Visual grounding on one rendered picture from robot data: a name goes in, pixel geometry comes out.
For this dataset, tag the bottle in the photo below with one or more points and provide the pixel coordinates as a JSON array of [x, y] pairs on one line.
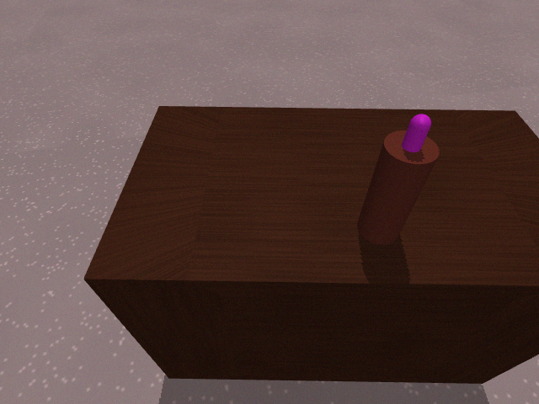
[[403, 166]]

